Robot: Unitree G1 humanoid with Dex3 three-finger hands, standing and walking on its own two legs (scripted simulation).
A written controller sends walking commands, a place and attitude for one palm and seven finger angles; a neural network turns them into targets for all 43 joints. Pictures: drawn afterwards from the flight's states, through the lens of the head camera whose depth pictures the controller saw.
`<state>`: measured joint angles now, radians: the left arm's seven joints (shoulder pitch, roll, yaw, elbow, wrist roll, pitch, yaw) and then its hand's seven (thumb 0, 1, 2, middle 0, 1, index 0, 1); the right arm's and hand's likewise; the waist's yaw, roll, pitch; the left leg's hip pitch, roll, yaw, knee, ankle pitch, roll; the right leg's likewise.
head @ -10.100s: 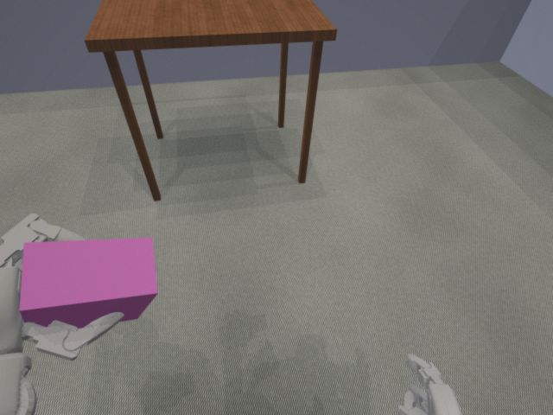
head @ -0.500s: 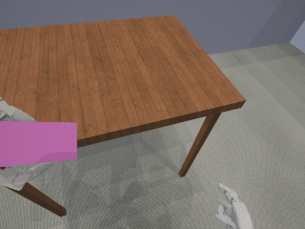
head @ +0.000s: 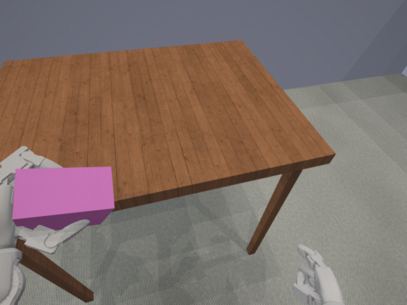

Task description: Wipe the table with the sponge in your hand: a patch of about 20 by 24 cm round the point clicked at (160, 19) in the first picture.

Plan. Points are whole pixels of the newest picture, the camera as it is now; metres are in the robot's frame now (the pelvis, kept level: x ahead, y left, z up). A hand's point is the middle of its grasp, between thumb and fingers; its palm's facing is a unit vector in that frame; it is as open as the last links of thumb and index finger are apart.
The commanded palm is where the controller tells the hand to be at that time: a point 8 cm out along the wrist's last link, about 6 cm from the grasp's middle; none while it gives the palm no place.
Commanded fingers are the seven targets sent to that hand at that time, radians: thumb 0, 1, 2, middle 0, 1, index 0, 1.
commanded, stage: come to a stop and stand still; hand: left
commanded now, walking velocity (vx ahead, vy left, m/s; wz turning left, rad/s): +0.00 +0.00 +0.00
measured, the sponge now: (79, 200) +0.23 +0.22 +0.14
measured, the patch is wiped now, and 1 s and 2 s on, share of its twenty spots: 0.00 0.00 0.00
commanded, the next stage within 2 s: look again from close up in 0.40 s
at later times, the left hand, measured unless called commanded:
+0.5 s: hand (63, 203) +0.22 +0.23 +0.15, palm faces +0.40 -0.85 -0.35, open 10.3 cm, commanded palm +0.16 +0.26 +0.17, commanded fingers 0.00 0.10 1.30 -1.20 -1.60 -1.20 -1.60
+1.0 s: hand (54, 206) +0.21 +0.24 +0.15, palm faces +0.40 -0.85 -0.35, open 10.3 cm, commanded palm +0.16 +0.27 +0.17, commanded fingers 0.00 0.10 1.30 -1.20 -1.60 -1.20 -1.60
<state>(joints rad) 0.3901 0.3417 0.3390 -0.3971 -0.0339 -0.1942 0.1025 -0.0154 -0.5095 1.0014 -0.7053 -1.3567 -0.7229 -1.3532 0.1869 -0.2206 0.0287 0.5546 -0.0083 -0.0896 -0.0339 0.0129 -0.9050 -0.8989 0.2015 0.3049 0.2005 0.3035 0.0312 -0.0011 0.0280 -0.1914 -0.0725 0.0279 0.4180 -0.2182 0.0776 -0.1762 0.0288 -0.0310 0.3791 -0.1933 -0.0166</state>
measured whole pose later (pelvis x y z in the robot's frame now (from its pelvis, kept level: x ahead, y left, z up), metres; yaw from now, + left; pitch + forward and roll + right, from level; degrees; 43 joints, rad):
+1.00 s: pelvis +0.00 -0.01 +0.00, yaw +1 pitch +0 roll -1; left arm 0.44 0.35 0.32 -0.42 -0.05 -0.18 0.11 -0.02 -0.51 1.00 -0.70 -1.36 -0.72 -1.35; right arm 0.22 -0.21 0.03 0.57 0.00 -0.06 -0.05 0.01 -0.91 -0.90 0.20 0.30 0.20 0.30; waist 0.03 0.00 0.00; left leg -0.20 -0.07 0.00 0.42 -0.22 0.08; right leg -0.17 0.04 -0.05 0.36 -0.19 -0.03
